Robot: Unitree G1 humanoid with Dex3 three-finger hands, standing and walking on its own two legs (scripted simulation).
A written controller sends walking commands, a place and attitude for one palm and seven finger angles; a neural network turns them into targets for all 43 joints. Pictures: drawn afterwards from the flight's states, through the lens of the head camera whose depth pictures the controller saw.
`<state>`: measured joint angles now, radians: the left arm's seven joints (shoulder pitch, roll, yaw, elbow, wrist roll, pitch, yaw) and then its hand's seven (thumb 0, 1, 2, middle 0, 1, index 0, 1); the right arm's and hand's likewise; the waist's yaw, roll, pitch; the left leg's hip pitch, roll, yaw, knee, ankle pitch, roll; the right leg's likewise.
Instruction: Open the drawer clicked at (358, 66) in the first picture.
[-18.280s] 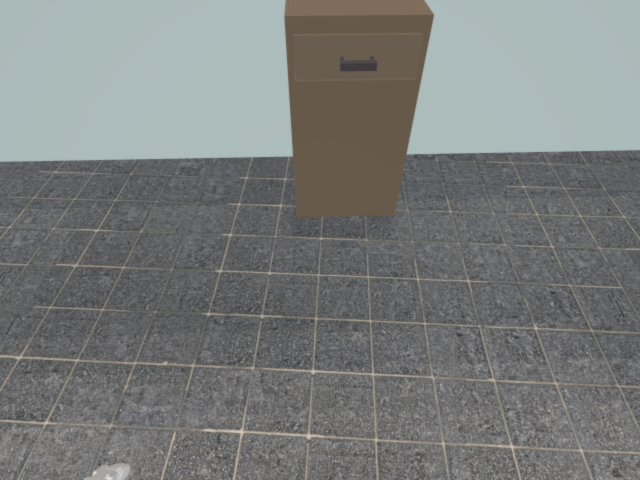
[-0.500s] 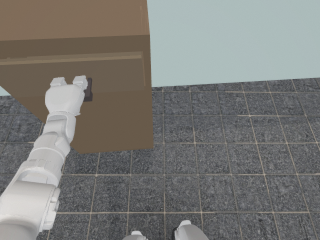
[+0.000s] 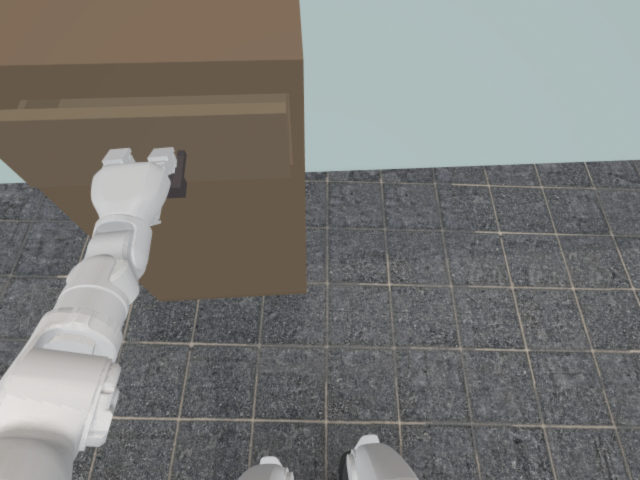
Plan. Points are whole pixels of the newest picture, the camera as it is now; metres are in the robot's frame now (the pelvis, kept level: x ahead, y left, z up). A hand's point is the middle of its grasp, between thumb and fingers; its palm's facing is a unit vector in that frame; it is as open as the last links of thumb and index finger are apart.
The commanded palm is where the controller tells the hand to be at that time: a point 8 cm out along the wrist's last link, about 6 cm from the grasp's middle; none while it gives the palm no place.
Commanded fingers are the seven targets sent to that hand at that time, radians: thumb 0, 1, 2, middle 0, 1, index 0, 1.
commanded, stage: pull the drawer open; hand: left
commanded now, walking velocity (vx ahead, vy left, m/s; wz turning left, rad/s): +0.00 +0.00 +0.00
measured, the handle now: (143, 173) +0.52 +0.23 +0.00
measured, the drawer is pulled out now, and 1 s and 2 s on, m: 0.03 0.09 0.19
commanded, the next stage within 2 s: none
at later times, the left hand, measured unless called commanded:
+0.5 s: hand (143, 248) +0.41 +0.23 -0.02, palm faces -0.04 -0.03 -1.00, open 5.6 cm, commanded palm +0.40 +0.22 +0.04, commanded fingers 0.00 0.90 0.90 -0.40 -1.35 -0.40 -1.35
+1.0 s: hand (143, 248) +0.41 +0.22 -0.02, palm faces -0.07 -0.02 -1.00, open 5.7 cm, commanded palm +0.37 +0.21 +0.04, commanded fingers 0.00 0.90 0.90 -0.40 -1.35 -0.40 -1.35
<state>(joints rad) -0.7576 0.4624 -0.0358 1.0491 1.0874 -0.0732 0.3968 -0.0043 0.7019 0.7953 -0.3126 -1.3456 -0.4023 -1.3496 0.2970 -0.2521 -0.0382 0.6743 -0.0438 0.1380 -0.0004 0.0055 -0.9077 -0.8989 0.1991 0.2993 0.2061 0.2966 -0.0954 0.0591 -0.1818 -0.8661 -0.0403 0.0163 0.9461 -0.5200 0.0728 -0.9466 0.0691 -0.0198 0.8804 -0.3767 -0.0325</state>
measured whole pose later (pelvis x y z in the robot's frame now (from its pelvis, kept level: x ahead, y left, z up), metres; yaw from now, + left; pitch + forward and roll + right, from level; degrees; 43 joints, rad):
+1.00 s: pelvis -0.03 -0.01 +0.00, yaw +0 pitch +23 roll -1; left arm -0.66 0.44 -0.04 1.02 1.09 -0.08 0.45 -0.01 0.70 0.82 -0.32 -1.35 -0.39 -1.35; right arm 0.34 -0.26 -0.05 0.72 -0.02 0.11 -0.01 0.01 -0.91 -0.90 0.20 0.30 0.21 0.30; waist -0.08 0.06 -0.17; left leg -0.86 -0.05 0.03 0.96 -0.49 0.07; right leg -0.95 0.06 -0.01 0.90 -0.35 -0.04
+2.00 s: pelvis +0.00 -0.01 +0.02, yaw -1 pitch +18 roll -1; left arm 0.01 0.33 -0.03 0.38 1.07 0.00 0.48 0.03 0.72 0.75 -0.26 -1.35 -0.41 -1.35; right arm 0.26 -0.26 -0.05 0.63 -0.02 0.13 0.00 0.01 -0.91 -0.90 0.20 0.30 0.21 0.30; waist -0.02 0.06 -0.17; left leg -0.65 -0.04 0.05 0.84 -0.49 0.06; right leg -0.77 0.08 0.03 0.82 -0.36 -0.04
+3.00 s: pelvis +0.00 -0.02 +0.00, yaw -1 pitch +16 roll +1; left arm 0.46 0.32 -0.04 0.03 1.09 -0.05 0.56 0.03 0.67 0.80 -0.26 -1.31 -0.38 -1.34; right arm 0.14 -0.25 -0.03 0.59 -0.05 0.08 0.02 0.02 -0.91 -0.90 0.20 0.30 0.20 0.30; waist 0.04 0.05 -0.17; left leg -0.67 -0.04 0.05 0.95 -0.55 0.05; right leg -0.80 0.08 0.02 0.96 -0.43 -0.06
